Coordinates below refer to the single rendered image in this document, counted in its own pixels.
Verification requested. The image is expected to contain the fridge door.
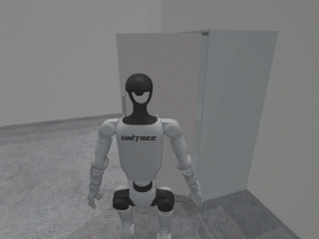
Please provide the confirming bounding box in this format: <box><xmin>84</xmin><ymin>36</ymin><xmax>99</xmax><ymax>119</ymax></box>
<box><xmin>116</xmin><ymin>33</ymin><xmax>202</xmax><ymax>196</ymax></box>

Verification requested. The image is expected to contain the right robot thigh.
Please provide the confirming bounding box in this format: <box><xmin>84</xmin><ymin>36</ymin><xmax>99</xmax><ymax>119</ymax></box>
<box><xmin>156</xmin><ymin>186</ymin><xmax>174</xmax><ymax>239</ymax></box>

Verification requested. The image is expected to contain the robot left hand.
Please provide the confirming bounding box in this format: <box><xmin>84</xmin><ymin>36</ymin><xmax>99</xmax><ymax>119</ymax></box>
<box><xmin>87</xmin><ymin>189</ymin><xmax>105</xmax><ymax>209</ymax></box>

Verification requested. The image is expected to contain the robot left forearm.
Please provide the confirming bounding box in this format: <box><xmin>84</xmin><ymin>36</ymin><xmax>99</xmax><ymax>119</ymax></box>
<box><xmin>88</xmin><ymin>157</ymin><xmax>104</xmax><ymax>193</ymax></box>

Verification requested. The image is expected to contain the right robot upper arm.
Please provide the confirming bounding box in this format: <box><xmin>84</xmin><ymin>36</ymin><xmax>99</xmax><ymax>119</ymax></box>
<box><xmin>161</xmin><ymin>119</ymin><xmax>191</xmax><ymax>170</ymax></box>

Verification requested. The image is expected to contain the left robot thigh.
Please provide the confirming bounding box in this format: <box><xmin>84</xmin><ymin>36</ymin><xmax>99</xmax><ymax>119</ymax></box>
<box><xmin>113</xmin><ymin>185</ymin><xmax>136</xmax><ymax>239</ymax></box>

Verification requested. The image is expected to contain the robot right hand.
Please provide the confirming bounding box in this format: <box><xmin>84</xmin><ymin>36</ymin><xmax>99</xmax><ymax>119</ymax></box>
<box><xmin>186</xmin><ymin>189</ymin><xmax>202</xmax><ymax>209</ymax></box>

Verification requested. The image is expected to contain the robot right forearm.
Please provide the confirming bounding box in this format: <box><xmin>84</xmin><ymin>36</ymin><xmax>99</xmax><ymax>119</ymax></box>
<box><xmin>181</xmin><ymin>155</ymin><xmax>200</xmax><ymax>192</ymax></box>

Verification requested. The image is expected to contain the robot thigh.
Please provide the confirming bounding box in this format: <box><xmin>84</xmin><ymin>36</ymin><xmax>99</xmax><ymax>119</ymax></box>
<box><xmin>156</xmin><ymin>186</ymin><xmax>174</xmax><ymax>239</ymax></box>
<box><xmin>113</xmin><ymin>185</ymin><xmax>136</xmax><ymax>239</ymax></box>

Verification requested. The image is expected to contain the handle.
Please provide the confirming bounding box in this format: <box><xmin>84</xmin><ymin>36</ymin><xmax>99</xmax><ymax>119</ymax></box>
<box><xmin>122</xmin><ymin>94</ymin><xmax>127</xmax><ymax>117</ymax></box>

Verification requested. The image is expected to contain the left robot upper arm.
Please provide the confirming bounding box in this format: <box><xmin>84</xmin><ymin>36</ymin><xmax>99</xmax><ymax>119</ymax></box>
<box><xmin>92</xmin><ymin>119</ymin><xmax>120</xmax><ymax>170</ymax></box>

